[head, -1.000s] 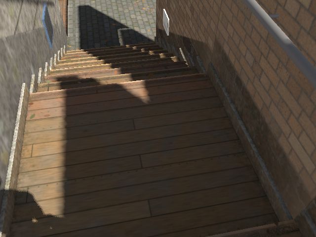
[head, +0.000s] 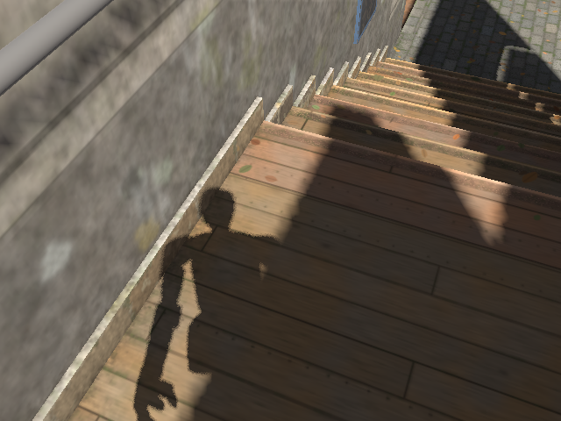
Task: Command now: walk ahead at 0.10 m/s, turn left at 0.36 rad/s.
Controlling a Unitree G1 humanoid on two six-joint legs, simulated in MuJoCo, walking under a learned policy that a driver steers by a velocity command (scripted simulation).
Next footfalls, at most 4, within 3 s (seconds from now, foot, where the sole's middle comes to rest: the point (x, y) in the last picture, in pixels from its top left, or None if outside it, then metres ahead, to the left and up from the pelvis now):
0.20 left None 0.25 0.12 -0.90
0.78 right None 0.16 -0.20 -0.90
1.46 left None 0.33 0.02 -0.90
1.90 right None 0.38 -0.19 -0.90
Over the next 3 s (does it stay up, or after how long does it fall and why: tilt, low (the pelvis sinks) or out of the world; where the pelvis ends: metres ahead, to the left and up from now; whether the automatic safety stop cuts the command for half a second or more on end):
stays up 0.54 -0.21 -0.12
